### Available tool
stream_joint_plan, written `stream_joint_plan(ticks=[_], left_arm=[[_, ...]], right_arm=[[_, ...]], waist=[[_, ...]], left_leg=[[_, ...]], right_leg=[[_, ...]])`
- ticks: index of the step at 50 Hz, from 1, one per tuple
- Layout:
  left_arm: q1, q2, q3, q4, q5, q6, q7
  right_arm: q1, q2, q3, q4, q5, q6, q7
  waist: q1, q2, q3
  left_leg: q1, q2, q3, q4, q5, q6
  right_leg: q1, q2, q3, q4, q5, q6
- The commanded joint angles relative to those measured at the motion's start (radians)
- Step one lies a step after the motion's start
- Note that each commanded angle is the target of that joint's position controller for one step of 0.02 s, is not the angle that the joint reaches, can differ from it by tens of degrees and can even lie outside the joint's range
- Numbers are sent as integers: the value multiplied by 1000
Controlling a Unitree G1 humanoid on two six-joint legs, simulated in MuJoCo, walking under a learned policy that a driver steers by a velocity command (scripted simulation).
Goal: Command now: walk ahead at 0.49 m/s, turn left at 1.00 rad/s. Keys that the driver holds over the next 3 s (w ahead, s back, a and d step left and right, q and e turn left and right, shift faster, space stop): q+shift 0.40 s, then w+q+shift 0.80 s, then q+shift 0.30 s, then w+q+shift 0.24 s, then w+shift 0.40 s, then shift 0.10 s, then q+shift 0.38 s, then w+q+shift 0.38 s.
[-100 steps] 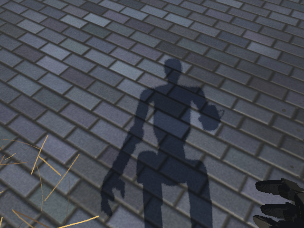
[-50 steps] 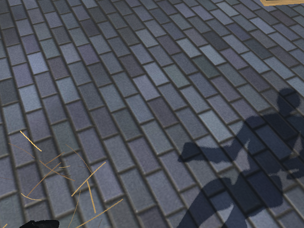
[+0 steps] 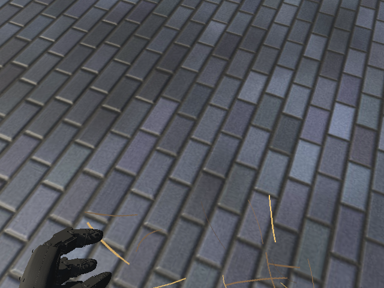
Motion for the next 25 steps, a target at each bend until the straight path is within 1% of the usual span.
stream_joint_plan(ticks=[1,2,3,4,5,6,7,8,9,10,11,12,13,14,15,16,18,19,20,22,23,24,25], left_arm=[[-97,122,55,-104,-42,-86,18],[29,176,81,-75,-40,-86,35],[206,201,97,-44,-38,-78,56],[379,211,92,-15,-23,-58,69],[420,235,82,1,34,-55,57],[351,191,85,-31,23,-41,50],[236,108,68,-72,12,-24,63],[163,62,54,-59,8,-9,69],[129,53,50,-49,2,-2,73],[104,66,53,-31,6,-3,73],[84,76,61,-15,6,-9,70],[55,83,66,4,3,-14,67],[42,100,74,21,1,-19,65],[45,129,85,36,0,-21,65],[40,152,94,44,-2,-18,66],[18,164,98,47,-6,-13,66],[-26,176,101,46,-16,-1,61],[-30,182,104,49,-22,6,57],[-25,190,107,54,-27,13,52],[29,231,123,73,-44,20,41],[47,245,129,82,-53,22,37],[62,251,132,92,-61,24,35],[69,247,131,101,-64,28,32]], right_arm=[[-82,-212,-64,-65,16,-3,-52],[-120,-244,-77,-83,-3,2,-52],[-179,-235,-78,-104,-9,2,-41],[-174,-105,-41,-131,-27,5,-27],[73,37,-1,-138,-17,15,-18],[100,-136,-23,-129,0,32,-10],[-58,-199,-44,-163,11,47,-9],[-124,-204,-49,-184,10,60,-17],[-143,-201,-55,-190,6,69,-21],[-144,-177,-57,-204,13,80,-18],[-149,-139,-50,-220,13,88,-20],[-168,-95,-38,-239,9,93,-23],[-201,-75,-31,-257,2,94,-23],[-223,-79,-31,-269,-5,94,-19],[-234,-93,-35,-272,-8,95,-11],[-243,-104,-38,-272,-7,97,-2],[-268,-127,-47,-268,-4,107,13],[-292,-140,-53,-273,-4,113,19],[-323,-154,-60,-283,-3,119,26],[-367,-176,-70,-303,8,122,38],[-382,-185,-73,-307,10,119,43],[-389,-189,-75,-305,9,115,47],[-376,-186,-77,-291,7,111,48]], waist=[[91,60,-67],[149,111,-161],[252,162,-252],[287,110,-409],[159,-305,-620],[157,-259,-712],[169,-178,-536],[142,-66,-353],[118,-26,-250],[87,-36,-167],[73,-57,-118],[61,-74,-88],[65,-81,-75],[70,-80,-97],[72,-65,-129],[67,-50,-147],[61,-42,-145],[67,-46,-133],[76,-49,-120],[91,-54,-115],[92,-58,-99],[88,-56,-76],[75,-39,-55]], left_leg=[[-183,184,-175,68,887,-46],[-190,155,-169,183,977,-77],[-253,108,-150,372,994,-116],[-386,41,-127,675,516,-166],[-659,-104,-76,1134,-401,-198],[-674,27,-44,1293,-259,-218],[-699,87,31,1234,-152,-226],[-733,129,91,1195,-93,-237],[-721,159,116,1188,-70,-246],[-685,193,127,1146,-67,-241],[-654,216,145,1068,-61,-233],[-641,236,162,977,-64,-233],[-637,257,170,896,-49,-233],[-628,274,176,836,6,-226],[-604,287,178,780,82,-215],[-568,292,183,723,151,-200],[-489,276,220,618,246,-172],[-470,266,240,576,267,-162],[-463,261,258,539,266,-152],[-458,259,293,511,165,-123],[-476,258,313,500,104,-105],[-494,256,334,480,55,-88],[-483,248,360,439,27,-70]], right_leg=[[398,122,-20,-197,157,-28],[571,122,-20,-165,177,-35],[800,81,-18,-165,259,-43],[1095,-104,138,-52,334,-98],[1400,-494,576,-30,720,-312],[1327,-494,695,-110,408,-342],[1144,-396,482,-169,310,-299],[962,-337,325,-193,317,-269],[811,-298,238,-222,346,-262],[671,-274,155,-268,329,-261],[569,-260,84,-316,299,-257],[504,-265,34,-351,305,-263],[480,-278,2,-375,328,-273],[497,-299,-12,-386,329,-284],[519,-314,-31,-390,311,-289],[523,-314,-70,-389,270,-281],[502,-286,-156,-384,152,-250],[504,-278,-185,-377,93,-237],[516,-279,-202,-367,47,-225],[553,-316,-182,-401,-236,-213],[582,-335,-163,-418,-387,-206],[612,-352,-149,-425,-502,-198],[633,-358,-154,-408,-569,-187]])
Next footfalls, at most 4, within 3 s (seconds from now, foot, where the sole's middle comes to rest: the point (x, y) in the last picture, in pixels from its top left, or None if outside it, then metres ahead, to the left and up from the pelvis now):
0.08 right None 0.32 -0.11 -0.76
0.54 left None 0.26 0.14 -0.76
0.96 right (99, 217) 0.69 0.26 -0.76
1.40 left None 0.65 0.70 -0.76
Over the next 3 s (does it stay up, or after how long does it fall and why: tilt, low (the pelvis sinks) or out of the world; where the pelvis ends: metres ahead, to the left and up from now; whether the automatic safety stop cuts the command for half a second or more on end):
stays up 0.53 1.42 0.02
